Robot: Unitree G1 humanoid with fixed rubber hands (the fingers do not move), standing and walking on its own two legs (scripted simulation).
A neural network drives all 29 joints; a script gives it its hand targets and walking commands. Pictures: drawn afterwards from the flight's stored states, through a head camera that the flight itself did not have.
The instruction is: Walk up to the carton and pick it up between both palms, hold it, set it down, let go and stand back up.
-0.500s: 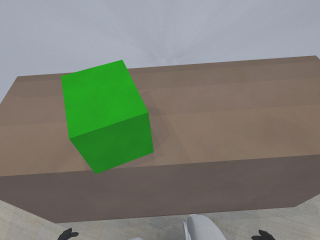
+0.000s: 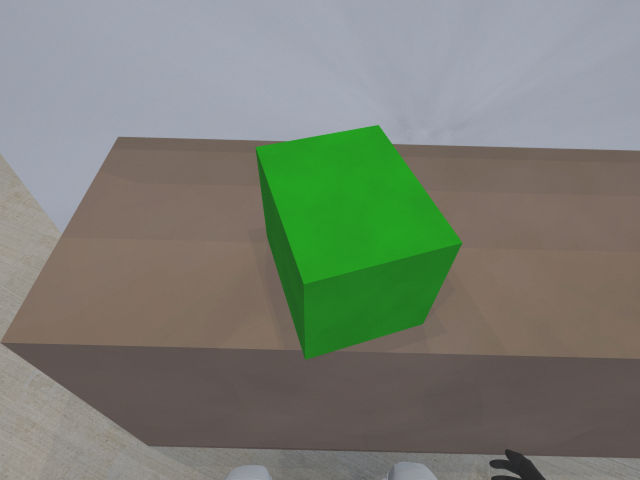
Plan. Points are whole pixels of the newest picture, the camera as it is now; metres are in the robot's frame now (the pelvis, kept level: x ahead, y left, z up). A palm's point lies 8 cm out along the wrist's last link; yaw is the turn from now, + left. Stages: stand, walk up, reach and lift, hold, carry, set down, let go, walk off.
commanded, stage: walk up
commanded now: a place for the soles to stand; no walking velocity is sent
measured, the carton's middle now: (342, 239) +0.42 -0.01 +0.03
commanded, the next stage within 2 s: none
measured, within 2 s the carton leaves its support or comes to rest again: neither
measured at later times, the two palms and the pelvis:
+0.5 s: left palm (134, 468) +0.14 +0.24 -0.07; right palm out of the picture +0.08 -0.29 -0.09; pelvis +0.02 -0.01 +0.02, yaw +1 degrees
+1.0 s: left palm out of the picture +0.09 +0.24 -0.08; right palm out of the picture +0.14 -0.27 -0.07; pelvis +0.03 -0.02 +0.03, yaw +2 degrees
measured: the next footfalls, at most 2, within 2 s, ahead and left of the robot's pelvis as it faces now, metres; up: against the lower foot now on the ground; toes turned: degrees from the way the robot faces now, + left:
right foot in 0.38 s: +0.06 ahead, -0.14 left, +0.00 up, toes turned +8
left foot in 0.66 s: +0.07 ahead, +0.11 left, +0.00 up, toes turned +4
